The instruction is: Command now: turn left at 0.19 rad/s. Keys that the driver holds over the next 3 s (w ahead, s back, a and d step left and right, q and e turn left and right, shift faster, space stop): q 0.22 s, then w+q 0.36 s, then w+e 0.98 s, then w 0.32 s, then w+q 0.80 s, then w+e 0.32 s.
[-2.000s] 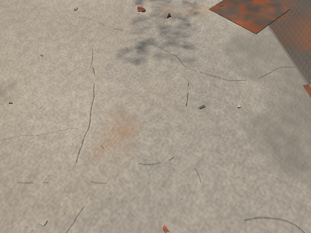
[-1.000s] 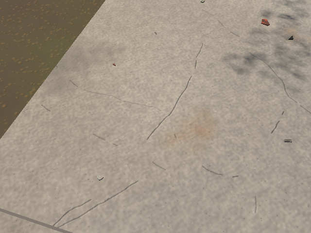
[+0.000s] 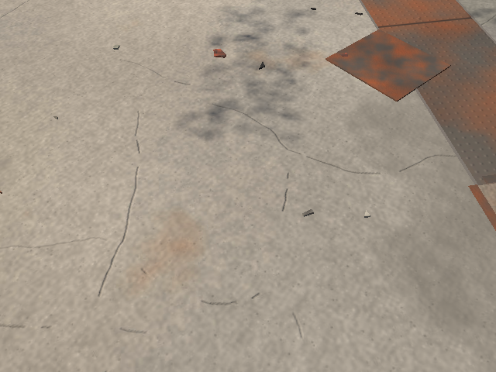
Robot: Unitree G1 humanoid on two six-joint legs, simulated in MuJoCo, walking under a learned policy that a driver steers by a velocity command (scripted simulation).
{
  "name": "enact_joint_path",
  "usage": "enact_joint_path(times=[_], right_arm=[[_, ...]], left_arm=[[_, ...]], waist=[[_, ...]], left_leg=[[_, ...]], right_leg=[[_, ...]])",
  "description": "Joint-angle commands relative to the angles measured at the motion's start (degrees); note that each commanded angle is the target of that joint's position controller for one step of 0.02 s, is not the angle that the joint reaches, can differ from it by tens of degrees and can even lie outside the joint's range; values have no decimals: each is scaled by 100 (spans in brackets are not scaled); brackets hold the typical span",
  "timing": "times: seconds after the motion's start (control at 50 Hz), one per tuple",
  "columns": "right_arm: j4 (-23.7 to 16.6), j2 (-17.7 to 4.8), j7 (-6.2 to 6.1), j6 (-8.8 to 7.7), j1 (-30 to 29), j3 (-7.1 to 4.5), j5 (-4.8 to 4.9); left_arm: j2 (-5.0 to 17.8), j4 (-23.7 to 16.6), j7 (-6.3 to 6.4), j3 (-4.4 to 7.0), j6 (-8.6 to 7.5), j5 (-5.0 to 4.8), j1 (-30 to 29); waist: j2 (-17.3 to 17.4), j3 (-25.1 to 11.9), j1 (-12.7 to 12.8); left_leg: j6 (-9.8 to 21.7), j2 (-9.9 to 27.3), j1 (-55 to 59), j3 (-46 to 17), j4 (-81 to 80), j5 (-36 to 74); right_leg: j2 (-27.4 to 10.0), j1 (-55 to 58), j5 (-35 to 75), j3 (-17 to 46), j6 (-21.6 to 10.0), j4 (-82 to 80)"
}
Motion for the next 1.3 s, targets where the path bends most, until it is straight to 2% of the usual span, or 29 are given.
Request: enact_joint_path(times=[0.02,0.04,0.1,0.18,0.22,0.24,0.28,0.34,0.46,0.5,0.54,0.56,0.58,0.6,0.62,0.64,0.68,0.74,0.82,0.92,1.02,1.04,1.06,1.08,1.1,1.12,1.16,1.22,1.3], right_arm=[[-548,-1329,-20,-131,-407,-256,21],[-508,-1262,5,-108,-367,-283,115],[-582,-964,23,-109,-389,-218,89],[-762,-903,-21,-63,-410,-222,123],[-856,-745,-28,0,-343,-184,131],[-882,-653,-10,35,-223,-171,99],[-1044,-839,57,76,-504,-261,143],[-1165,-583,156,67,-865,-157,170],[-1393,-409,365,-65,-956,-24,183],[-1317,-496,371,-44,-588,-76,175],[-983,-922,293,7,554,-336,193],[-818,-1481,191,18,1540,-533,219],[-1045,-2041,210,-132,1424,-551,138],[-1053,-1424,256,-277,1248,-380,123],[-1035,-1050,255,-353,1037,-253,93],[-1056,-778,259,-392,739,-161,93],[-1124,-643,220,-422,220,-81,-6],[-971,-745,150,-526,325,-108,-64],[-771,-768,75,-553,519,-95,-70],[-443,-905,13,-497,934,-148,23],[-465,-1201,-157,-242,882,-228,-10],[-505,-1213,-182,-208,808,-220,-7],[-617,-1086,-192,-263,799,-148,-64],[-850,-222,-36,-426,1570,118,-179],[-872,-697,84,-663,984,76,-3],[-1131,-918,159,-793,359,11,240],[-1216,-822,127,-879,95,40,43],[-1158,-754,110,-690,495,31,-85],[-1326,-366,80,-596,-90,206,-139]], left_arm=[[1055,-158,38,313,-118,63,563],[1004,-190,81,311,-117,59,376],[873,-268,195,364,25,-39,128],[835,-325,165,466,90,-45,331],[1071,-319,147,557,78,-31,481],[1149,-336,155,582,47,-31,489],[1088,-362,176,535,-103,-59,620],[1205,-294,198,567,-238,-168,526],[1505,-137,16,683,-309,-253,810],[1562,-97,-44,696,-289,-345,713],[1263,-75,-59,581,-330,-304,737],[876,-284,-55,434,-372,-113,524],[582,-801,-13,336,-524,-74,206],[1110,-723,-66,434,-644,-333,91],[1220,-673,-121,457,-686,-430,179],[1221,-490,-121,460,-679,-322,353],[1165,-288,-160,480,-593,-173,559],[928,-125,-192,399,-468,-194,631],[636,-276,-229,264,-489,-267,-33],[490,-551,-434,173,-560,-278,-759],[919,-558,-501,374,-498,-247,-26],[1179,-428,-437,509,-480,-265,730],[1488,-313,-333,633,-418,-271,1628],[1989,-292,-308,731,-446,-277,1735],[1472,-321,-264,625,-450,-284,1907],[1308,-334,-219,570,-454,-237,1622],[1074,-488,-195,494,-450,-248,863],[1006,-582,-115,461,-448,-180,460],[1264,-453,0,539,-418,-241,521]], waist=[[248,-374,553],[550,-428,426],[806,-399,318],[325,-500,309],[-635,-428,271],[-1231,-534,258],[-634,-314,352],[-620,176,475],[-806,-34,576],[-820,-71,293],[-503,-542,-284],[597,-817,-712],[1505,-1082,-494],[598,-852,-621],[715,-442,-400],[364,-179,-201],[480,-24,115],[194,-35,149],[166,258,-125],[30,525,-380],[496,-427,225],[422,-845,662],[16,-1418,1110],[-1581,-2081,435],[-949,-2591,919],[-680,-1610,935],[162,-542,402],[-256,-238,-41],[-459,-48,123]], left_leg=[[475,457,481,-624,-223,2618],[709,451,177,-794,-335,2079],[938,585,-194,-1390,-581,1524],[802,261,-604,-1304,-56,1061],[388,-319,-1246,-533,993,308],[240,-445,-1610,-61,1850,-1390],[213,25,-2483,-288,3466,-2061],[198,260,-2831,-149,2867,-1201],[301,-18,-1235,655,1054,-804],[459,-222,-472,907,403,-431],[801,-611,1370,965,70,-388],[1304,451,2581,-840,-453,-656],[2452,1728,3112,-4352,-1602,-2060],[2514,1931,2904,-4051,-1901,-2209],[2290,1756,2519,-3253,-1782,-1816],[2022,1450,2011,-2476,-1695,-1137],[1695,1013,1169,-1452,-1840,288],[1611,843,1007,-542,-2020,1770],[1276,596,897,335,-2269,1847],[1138,942,1743,637,-2205,2363],[929,1009,2589,934,-127,6579],[834,899,2113,1049,1001,6558],[683,704,757,1047,2611,4948],[232,-620,-2052,596,4944,-1386],[304,-710,-2695,-513,5568,-1916],[412,-355,-3129,-621,5328,-1405],[412,32,-2746,-432,4219,-873],[125,228,-2039,-271,3517,-703],[-167,68,-1371,77,1714,525]], right_leg=[[-755,35,507,574,-107,-210],[-482,194,450,130,81,4],[-410,262,314,-151,163,454],[-726,480,481,15,-57,153],[-1670,785,1314,894,-591,-493],[-2463,959,1415,1553,-1101,-859],[-3048,1037,243,2127,-1510,-1320],[-2486,1139,-930,1213,-996,-1740],[-2148,835,-169,-245,-692,-1620],[-2191,509,-151,-502,-527,-1208],[-1859,-364,917,-1175,-135,448],[-1391,-1752,-262,-1547,350,2694],[-428,-3755,-2134,-579,613,4273],[-828,-4188,-1715,93,513,4739],[-1063,-4224,-1159,25,352,4599],[-1306,-3919,-624,-4,322,4269],[-1483,-3114,105,-11,380,3697],[-1373,-2929,899,-107,540,3336],[-1058,-2649,2043,-158,516,1690],[-858,-2795,2163,-322,242,550],[-137,-1603,730,-926,-307,582],[-3,-413,914,-881,-520,313],[-607,1452,1076,89,-863,242],[-2269,3747,214,3408,-2129,128],[-2414,4007,-441,4487,-2196,-711],[-2260,3345,-336,3605,-1841,-961],[-1788,1552,736,2581,-1536,-1180],[-1466,217,1717,1914,-1571,-1528],[-924,-905,1586,1049,-1215,-1491]])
